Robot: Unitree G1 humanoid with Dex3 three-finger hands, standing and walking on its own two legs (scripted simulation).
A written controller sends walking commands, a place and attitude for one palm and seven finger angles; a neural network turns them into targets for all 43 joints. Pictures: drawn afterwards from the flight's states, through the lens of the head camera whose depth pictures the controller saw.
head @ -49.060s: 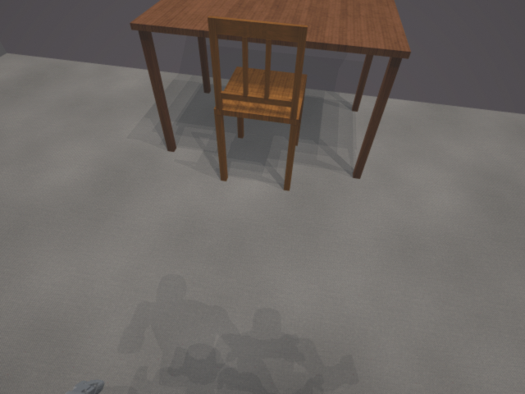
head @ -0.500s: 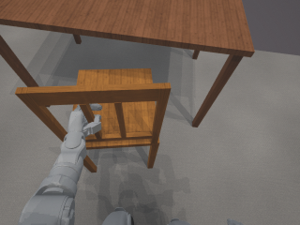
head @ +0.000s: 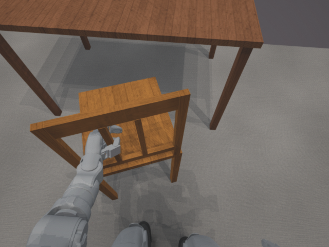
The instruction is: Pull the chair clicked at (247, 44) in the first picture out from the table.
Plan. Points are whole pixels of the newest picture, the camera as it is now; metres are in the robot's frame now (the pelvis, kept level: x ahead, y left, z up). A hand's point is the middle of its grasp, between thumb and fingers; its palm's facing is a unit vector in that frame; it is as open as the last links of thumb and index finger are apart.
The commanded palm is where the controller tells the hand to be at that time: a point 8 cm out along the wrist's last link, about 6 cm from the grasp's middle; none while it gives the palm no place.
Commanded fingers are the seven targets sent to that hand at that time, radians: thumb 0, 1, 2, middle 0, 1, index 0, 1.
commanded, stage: step backward, pulling the chair out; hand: left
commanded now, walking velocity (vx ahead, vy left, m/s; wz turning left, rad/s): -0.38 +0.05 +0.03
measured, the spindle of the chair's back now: (111, 145) +0.40 +0.16 -0.10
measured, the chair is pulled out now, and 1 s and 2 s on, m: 0.29 0.35 0.47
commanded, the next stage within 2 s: none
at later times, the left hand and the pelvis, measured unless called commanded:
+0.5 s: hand (115, 164) +0.32 +0.13 -0.06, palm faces +0.00 -0.98 -0.17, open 5.2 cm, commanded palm +0.32 +0.18 -0.06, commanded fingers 0.00 0.90 0.90 -0.50 -1.45 -0.50 -1.45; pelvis -0.05 +0.01 -0.01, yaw -1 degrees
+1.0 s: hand (113, 169) +0.31 +0.14 -0.06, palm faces -0.09 -0.98 -0.17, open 5.2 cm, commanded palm +0.29 +0.19 -0.06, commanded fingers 0.00 0.90 0.90 -0.50 -1.45 -0.50 -1.45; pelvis -0.08 +0.04 +0.00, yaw -1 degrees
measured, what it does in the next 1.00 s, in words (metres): steps on the spot: left foot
